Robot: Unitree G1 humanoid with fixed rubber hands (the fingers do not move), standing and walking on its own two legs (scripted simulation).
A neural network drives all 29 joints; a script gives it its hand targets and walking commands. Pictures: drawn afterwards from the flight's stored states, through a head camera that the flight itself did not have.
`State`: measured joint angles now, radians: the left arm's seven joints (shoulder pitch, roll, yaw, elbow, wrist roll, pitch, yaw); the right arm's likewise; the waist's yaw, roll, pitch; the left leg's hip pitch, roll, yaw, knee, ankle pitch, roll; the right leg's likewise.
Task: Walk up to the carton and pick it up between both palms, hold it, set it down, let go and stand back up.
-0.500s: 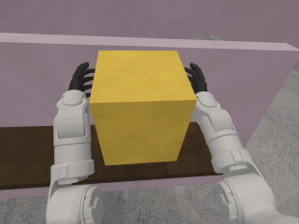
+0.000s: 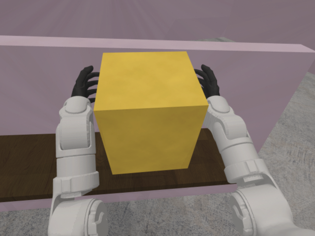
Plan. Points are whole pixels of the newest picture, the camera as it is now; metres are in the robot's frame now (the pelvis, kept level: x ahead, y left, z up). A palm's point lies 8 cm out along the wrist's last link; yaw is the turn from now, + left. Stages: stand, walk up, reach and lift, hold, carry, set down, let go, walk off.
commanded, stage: hold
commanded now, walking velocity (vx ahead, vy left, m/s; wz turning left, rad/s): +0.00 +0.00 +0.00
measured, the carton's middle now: (148, 114) +0.38 +0.00 +0.16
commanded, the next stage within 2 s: none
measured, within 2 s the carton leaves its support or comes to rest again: neither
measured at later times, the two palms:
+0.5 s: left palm (82, 99) +0.36 +0.16 +0.23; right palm (209, 98) +0.37 -0.14 +0.23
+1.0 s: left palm (82, 99) +0.36 +0.16 +0.23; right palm (208, 97) +0.37 -0.14 +0.23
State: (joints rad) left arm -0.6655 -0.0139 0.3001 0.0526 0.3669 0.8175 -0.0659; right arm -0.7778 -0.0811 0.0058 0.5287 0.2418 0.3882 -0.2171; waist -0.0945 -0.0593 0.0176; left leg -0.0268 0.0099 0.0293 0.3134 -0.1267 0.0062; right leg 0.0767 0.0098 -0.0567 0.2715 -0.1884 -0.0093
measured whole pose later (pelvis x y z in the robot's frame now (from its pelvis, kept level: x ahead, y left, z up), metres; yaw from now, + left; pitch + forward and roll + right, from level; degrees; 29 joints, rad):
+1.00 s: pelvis +0.00 +0.00 +0.00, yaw +0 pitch -9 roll +0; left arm -0.68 -0.01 0.32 0.09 0.38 0.81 -0.08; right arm -0.79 -0.07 0.00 0.56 0.23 0.39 -0.22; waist -0.09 -0.07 0.02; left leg -0.02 0.01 0.03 0.31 -0.13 0.01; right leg 0.08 0.01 -0.06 0.27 -0.19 -0.01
